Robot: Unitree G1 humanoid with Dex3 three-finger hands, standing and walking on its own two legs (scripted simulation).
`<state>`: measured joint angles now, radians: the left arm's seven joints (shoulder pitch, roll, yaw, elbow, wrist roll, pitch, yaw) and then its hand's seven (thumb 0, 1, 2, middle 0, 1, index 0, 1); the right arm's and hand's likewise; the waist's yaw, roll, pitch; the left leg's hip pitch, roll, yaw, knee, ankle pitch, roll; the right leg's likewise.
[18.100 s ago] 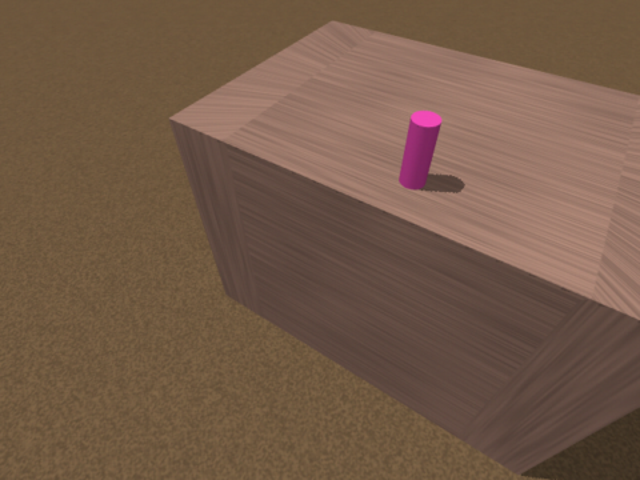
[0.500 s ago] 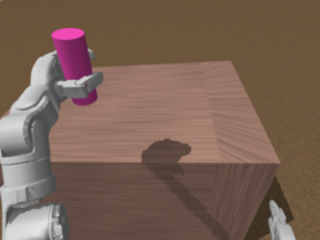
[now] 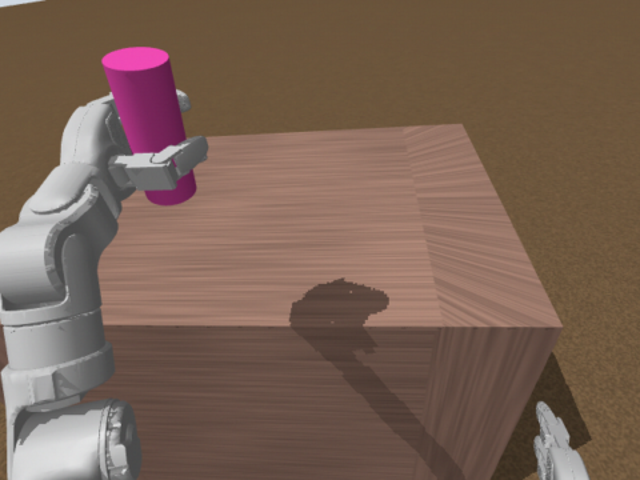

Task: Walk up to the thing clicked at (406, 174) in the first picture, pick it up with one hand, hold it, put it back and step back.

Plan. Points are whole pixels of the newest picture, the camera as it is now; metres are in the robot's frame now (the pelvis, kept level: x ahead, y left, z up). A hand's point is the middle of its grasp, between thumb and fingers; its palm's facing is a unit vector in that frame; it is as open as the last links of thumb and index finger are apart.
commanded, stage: hold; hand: left
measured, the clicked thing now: (156, 132) +0.34 +0.16 +0.33
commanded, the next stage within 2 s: crouch in 0.12 s
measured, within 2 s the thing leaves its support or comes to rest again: neither
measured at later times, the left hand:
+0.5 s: hand (187, 175) +0.37 +0.16 +0.27, palm faces +0.11 -0.99 +0.03, open 7.5 cm
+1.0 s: hand (204, 201) +0.43 +0.18 +0.19, palm faces +0.15 -0.99 -0.01, open 7.5 cm
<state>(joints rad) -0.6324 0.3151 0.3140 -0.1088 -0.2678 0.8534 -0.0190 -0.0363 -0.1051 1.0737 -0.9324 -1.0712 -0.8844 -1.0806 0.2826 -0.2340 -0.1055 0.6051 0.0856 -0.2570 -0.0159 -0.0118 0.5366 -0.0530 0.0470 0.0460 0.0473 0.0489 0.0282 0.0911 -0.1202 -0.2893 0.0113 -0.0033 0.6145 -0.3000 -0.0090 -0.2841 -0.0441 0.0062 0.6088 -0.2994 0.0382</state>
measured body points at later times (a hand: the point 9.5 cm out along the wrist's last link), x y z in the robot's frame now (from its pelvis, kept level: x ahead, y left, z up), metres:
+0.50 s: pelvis -0.01 +0.00 +0.00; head -0.05 -0.03 +0.45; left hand +0.36 +0.21 +0.27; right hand +0.16 -0.26 -0.07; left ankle +0.02 +0.13 -0.73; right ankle +0.02 -0.14 -0.73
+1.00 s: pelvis +0.00 +0.00 +0.00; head +0.00 -0.01 +0.45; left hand +0.42 +0.23 +0.19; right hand +0.15 -0.26 -0.07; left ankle +0.02 +0.13 -0.73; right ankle +0.02 -0.14 -0.73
